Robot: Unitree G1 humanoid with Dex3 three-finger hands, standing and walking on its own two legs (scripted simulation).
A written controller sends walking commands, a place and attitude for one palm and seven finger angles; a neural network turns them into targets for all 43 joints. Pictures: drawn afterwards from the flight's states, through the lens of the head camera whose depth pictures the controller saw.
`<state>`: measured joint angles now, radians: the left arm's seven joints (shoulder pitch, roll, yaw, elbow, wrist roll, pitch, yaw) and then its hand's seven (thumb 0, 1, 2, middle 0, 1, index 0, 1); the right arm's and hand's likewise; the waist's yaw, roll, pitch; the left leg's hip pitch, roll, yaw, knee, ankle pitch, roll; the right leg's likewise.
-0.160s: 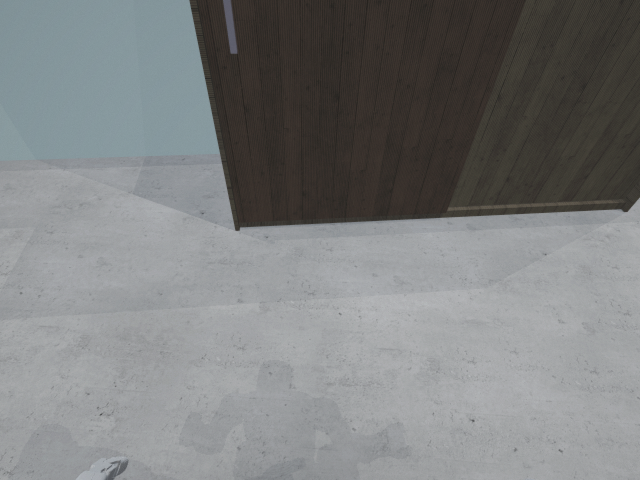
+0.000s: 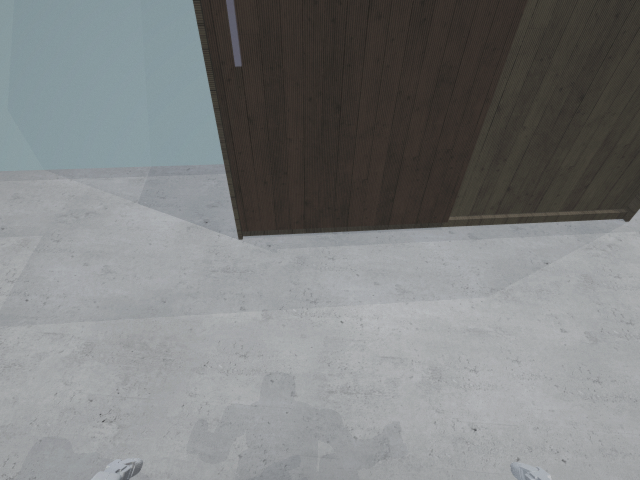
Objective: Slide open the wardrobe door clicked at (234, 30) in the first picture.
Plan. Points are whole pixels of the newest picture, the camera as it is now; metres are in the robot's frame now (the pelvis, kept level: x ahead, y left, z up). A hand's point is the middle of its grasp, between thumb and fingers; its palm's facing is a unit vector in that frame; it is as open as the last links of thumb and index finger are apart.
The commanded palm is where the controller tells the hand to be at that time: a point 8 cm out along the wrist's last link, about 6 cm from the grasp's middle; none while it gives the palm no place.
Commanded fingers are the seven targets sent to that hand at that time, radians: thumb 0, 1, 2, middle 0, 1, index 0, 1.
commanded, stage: stand and wait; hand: left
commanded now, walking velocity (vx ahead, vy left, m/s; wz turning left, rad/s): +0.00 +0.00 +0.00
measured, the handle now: (233, 23) +1.18 +0.32 +0.11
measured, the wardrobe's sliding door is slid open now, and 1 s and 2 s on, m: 0.00 0.00 0.00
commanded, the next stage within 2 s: look at it before walking up in 0.66 s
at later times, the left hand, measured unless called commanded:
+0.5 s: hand out of the picture +0.05 +0.23 -0.15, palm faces -0.03 -0.94 -0.34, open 7.4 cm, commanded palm none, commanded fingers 0.00 0.90 0.90 -0.20 -0.30 -0.20 -0.30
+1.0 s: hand out of the picture +0.05 +0.23 -0.15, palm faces -0.03 -0.94 -0.33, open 7.4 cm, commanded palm none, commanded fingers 0.00 0.90 0.90 -0.20 -0.30 -0.20 -0.30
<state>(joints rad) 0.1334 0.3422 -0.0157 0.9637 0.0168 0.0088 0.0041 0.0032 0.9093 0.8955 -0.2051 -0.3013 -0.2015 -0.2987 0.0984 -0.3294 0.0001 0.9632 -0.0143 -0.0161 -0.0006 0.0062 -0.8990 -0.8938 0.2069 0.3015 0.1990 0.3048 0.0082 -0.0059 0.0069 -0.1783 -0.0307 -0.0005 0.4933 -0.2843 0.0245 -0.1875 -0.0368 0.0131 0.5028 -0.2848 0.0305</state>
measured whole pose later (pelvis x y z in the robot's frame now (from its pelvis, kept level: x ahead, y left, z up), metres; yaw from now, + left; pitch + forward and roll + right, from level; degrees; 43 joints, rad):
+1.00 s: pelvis -0.02 -0.02 +0.01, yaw +0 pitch -2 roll +0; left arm 0.15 0.34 -0.01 1.08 0.02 -0.01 0.00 0.00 0.91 0.90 -0.21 -0.30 -0.20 -0.30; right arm 0.14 -0.34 0.00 1.11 -0.01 -0.02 0.00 0.01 -0.90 -0.89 0.21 0.30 0.20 0.30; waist 0.00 -0.01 0.03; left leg -0.16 0.00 -0.01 0.39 -0.19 0.00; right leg -0.17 -0.01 0.00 0.39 -0.19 0.01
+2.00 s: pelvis +0.14 +0.02 +0.00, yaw +4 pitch +0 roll +0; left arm 0.20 0.18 0.04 1.04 0.03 -0.01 -0.02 0.01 0.91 0.90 -0.20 -0.30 -0.20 -0.30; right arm 0.54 -0.07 0.00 1.18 -0.01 -0.09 -0.03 0.00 -0.90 -0.89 0.21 0.30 0.20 0.30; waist -0.04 -0.04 0.07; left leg 0.09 -0.04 0.04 0.24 -0.33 0.05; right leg -0.62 -0.10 -0.09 0.92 -0.19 0.02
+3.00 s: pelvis +0.53 +0.09 +0.01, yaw +10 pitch -2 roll +0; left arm 0.28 0.17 0.07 1.06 0.04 0.00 0.00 0.00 0.92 0.90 -0.20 -0.30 -0.19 -0.30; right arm 0.31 -0.15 -0.05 1.07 -0.01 -0.07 -0.03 -0.02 -0.93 -0.89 0.20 0.30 0.20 0.30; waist 0.02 -0.05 0.01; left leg -0.11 -0.01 0.22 0.35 -0.22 0.08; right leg -0.57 -0.14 -0.03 1.08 -0.18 0.03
